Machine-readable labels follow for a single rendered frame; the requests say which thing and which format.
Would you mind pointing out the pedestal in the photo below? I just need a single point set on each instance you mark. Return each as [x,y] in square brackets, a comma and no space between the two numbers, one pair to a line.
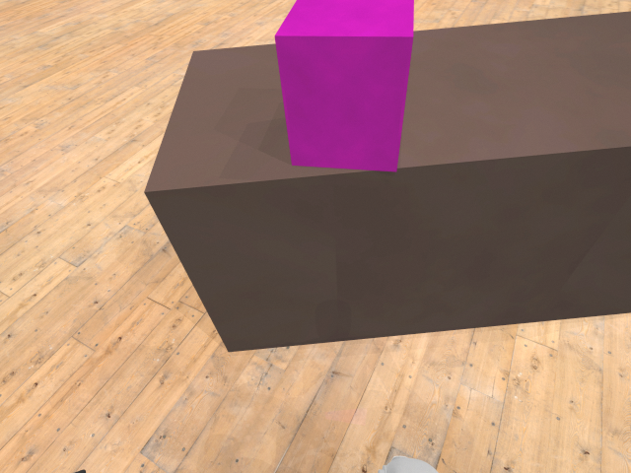
[511,202]

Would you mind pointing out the carton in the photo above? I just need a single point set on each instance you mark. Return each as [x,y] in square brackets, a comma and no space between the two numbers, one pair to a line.
[344,67]

